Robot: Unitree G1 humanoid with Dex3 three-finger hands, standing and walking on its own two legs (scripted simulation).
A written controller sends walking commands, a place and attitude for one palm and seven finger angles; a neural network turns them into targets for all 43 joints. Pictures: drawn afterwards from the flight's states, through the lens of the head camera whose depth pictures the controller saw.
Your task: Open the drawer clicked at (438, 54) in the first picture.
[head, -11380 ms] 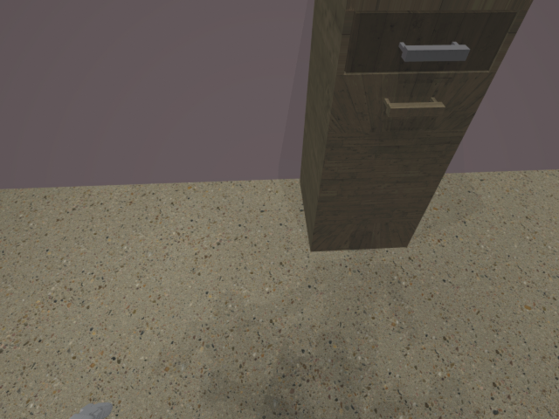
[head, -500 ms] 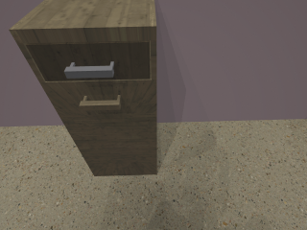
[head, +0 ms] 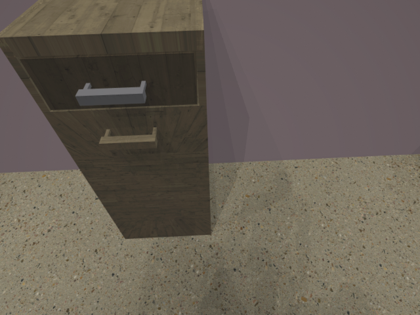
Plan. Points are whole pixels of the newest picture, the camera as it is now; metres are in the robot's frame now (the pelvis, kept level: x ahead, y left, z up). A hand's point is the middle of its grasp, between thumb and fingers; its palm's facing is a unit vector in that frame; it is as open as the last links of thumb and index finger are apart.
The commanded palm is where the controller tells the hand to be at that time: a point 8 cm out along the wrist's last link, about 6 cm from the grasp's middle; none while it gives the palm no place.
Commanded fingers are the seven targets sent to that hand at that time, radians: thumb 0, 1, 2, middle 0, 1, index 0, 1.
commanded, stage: shuffle to correct the standing spot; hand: left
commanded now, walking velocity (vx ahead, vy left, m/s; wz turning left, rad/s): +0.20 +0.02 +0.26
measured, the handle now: (113, 90) +0.56 +0.26 +0.13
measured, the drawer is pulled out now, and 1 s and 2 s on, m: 0.00 0.00 0.00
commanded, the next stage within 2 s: come to a stop and stand still in 0.16 s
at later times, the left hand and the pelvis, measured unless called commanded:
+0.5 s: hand out of the picture +0.15 +0.19 -0.16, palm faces +0.10 -0.96 -0.24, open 7.3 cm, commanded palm none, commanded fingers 0.00 0.90 0.90 -0.20 -0.30 -0.20 -0.30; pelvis +0.10 +0.00 +0.00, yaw +6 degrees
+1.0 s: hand out of the picture +0.10 +0.20 -0.18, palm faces +0.17 -0.96 -0.23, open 7.4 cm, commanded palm none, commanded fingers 0.00 0.90 0.90 -0.20 -0.30 -0.20 -0.30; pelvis +0.08 +0.00 +0.00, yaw +6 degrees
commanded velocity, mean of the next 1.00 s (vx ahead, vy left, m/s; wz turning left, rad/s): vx -0.03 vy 0.04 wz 0.03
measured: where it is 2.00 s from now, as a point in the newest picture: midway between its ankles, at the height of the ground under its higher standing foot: outside the picture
